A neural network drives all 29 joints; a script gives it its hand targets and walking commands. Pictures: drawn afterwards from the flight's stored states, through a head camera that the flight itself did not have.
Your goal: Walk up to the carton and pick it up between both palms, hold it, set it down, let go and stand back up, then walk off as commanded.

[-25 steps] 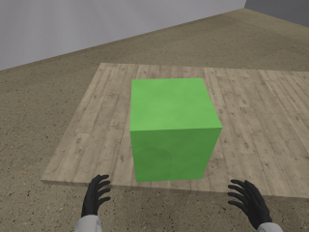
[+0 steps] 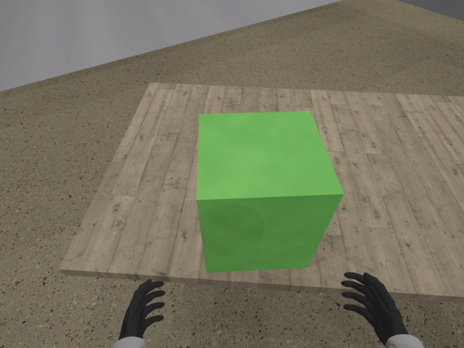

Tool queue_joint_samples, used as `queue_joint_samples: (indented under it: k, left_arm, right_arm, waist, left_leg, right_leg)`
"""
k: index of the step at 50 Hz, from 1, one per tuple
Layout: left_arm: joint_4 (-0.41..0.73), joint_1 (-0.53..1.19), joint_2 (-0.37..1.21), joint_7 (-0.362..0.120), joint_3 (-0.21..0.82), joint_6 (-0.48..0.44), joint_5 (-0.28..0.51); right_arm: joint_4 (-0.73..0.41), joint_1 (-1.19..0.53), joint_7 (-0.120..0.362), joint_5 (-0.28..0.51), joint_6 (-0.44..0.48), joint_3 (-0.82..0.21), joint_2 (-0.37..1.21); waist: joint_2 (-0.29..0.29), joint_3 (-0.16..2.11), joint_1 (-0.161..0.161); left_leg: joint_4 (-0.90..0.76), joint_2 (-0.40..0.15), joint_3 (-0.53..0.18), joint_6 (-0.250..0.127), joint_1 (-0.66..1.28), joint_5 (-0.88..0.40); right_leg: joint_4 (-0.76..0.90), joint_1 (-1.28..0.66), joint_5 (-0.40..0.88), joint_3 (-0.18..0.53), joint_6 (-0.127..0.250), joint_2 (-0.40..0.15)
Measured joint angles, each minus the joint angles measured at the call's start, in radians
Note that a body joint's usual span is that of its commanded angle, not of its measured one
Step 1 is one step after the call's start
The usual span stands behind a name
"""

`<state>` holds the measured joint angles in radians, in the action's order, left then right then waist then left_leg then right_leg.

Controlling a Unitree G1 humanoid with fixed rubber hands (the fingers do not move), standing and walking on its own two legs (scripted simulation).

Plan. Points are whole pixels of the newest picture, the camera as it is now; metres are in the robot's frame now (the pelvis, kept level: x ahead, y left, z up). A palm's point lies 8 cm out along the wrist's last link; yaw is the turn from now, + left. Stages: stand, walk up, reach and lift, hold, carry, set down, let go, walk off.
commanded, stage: set down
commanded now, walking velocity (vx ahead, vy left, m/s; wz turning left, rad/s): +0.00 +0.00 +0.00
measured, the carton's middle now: (256, 195) +0.41 -0.01 +0.03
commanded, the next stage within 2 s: let go in 0.84 s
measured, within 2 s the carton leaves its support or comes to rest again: neither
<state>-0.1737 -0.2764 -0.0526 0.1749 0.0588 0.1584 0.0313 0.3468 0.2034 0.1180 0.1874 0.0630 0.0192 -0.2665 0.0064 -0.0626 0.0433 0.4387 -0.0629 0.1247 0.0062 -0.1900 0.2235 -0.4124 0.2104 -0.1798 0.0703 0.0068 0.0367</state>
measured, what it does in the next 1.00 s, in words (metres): stands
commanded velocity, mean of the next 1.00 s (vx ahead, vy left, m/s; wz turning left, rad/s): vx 0.00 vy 0.00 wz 0.00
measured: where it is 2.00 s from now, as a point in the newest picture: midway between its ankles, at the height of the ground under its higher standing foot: outside the picture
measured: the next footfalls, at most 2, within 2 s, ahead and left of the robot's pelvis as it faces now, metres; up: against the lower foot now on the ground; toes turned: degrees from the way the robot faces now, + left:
none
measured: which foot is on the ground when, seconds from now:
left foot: down 0.00-1.00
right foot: down 0.00-1.00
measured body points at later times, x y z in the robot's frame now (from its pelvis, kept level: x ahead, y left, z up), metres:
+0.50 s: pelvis +0.01 +0.01 +0.00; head +0.04 +0.03 +0.45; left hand +0.17 +0.20 -0.08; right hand +0.22 -0.22 -0.03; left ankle +0.01 +0.12 -0.74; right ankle +0.03 -0.12 -0.74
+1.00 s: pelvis +0.01 +0.02 +0.00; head +0.04 +0.04 +0.45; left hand +0.16 +0.20 -0.11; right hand +0.22 -0.22 -0.03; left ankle +0.01 +0.12 -0.74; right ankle +0.03 -0.12 -0.74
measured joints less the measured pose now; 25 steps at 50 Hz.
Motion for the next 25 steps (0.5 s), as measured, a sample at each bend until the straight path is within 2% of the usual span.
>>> queue_joint_samples:
  k: [25]
  left_arm:
    - [-0.156,0.000,-0.023,-0.051,0.000,-0.029,-0.014]
  right_arm:
    - [0.071,0.017,-0.013,-0.034,0.102,0.000,0.000]
  waist:
    - [0.010,-0.005,0.000]
  left_leg:
    - [0.000,0.005,0.000,-0.010,0.003,0.017]
  right_leg:
    - [0.031,-0.018,-0.001,0.000,-0.010,-0.007]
